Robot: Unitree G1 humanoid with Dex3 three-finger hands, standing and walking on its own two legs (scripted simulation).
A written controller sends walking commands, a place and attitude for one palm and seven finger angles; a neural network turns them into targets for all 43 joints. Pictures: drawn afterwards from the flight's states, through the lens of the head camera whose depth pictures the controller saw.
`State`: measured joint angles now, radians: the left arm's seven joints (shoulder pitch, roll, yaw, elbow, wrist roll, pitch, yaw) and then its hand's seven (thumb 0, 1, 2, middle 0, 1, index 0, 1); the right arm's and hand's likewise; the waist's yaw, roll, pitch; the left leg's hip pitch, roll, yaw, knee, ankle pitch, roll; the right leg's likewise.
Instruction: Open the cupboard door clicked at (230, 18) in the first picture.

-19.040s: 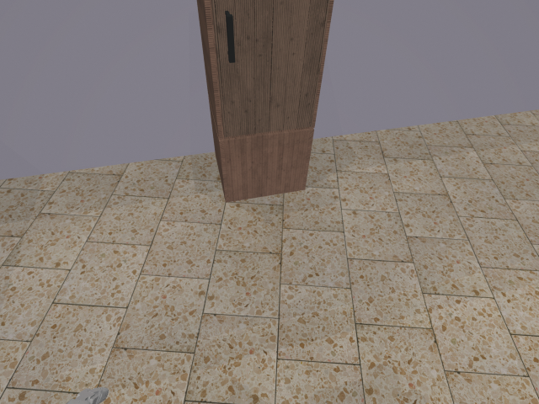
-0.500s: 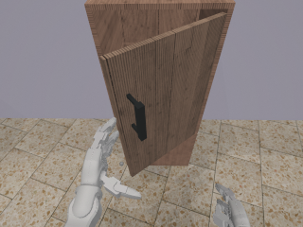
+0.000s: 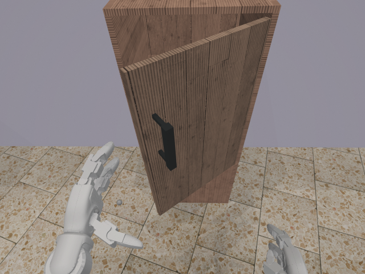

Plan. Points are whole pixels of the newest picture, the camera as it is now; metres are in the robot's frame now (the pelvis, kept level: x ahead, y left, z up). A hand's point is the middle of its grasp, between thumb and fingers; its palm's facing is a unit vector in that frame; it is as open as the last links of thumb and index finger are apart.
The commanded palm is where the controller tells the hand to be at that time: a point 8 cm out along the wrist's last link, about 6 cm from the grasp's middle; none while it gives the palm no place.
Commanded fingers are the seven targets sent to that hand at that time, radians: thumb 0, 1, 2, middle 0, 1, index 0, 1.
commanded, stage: draw the hand back to the body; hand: left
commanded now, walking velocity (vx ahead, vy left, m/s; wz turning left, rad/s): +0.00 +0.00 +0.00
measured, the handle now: (164, 143) +0.38 +0.08 +0.09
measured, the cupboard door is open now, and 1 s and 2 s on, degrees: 38 38 38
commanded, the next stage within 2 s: step back with the hand held close in 1.38 s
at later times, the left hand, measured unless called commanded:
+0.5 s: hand (62, 201) +0.20 +0.22 +0.14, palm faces +0.25 -0.93 -0.29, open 14.9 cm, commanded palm +0.16 +0.26 +0.16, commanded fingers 0.00 0.06 0.54 -0.17 -0.30 -0.17 -0.30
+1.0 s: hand (10, 178) +0.21 +0.29 +0.19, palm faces +0.43 -0.80 -0.41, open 9.1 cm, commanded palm +0.16 +0.33 +0.20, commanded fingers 0.00 0.90 0.90 -0.20 -0.30 -0.20 -0.30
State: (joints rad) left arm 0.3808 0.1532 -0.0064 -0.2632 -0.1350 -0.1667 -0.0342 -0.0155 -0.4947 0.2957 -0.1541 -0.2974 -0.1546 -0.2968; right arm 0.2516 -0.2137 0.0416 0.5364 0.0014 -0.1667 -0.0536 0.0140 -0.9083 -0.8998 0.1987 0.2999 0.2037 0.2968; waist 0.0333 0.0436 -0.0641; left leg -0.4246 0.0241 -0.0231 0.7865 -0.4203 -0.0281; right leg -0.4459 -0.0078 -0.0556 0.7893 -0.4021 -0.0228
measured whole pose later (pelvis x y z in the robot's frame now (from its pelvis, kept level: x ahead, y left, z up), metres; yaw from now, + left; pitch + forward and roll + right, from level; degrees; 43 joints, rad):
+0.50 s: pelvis +0.00 +0.02 +0.02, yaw +0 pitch -3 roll -1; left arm 0.45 0.28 0.12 -0.38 -0.05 -0.08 0.07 -0.01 -0.25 0.40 -0.16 -0.30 -0.16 -0.30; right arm 0.22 -0.21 0.07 0.60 -0.01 -0.20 -0.10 0.01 -0.91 -0.90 0.20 0.30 0.21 0.30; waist 0.06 0.04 0.01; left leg -0.21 0.02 -0.02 0.60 -0.34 0.00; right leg -0.21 -0.01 -0.05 0.55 -0.29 0.00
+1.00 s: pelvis +0.02 +0.03 +0.04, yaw -2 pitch -5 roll -1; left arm 0.45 0.35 0.33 -0.39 -0.02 -0.11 0.11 0.00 0.60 0.77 -0.20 -0.30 -0.20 -0.30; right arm 0.19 -0.21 0.03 0.66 -0.03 -0.14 -0.08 0.01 -0.91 -0.90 0.20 0.30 0.21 0.30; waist 0.08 0.05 0.03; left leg -0.05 0.01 0.02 0.40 -0.27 0.01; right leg -0.06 -0.01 -0.02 0.36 -0.22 0.02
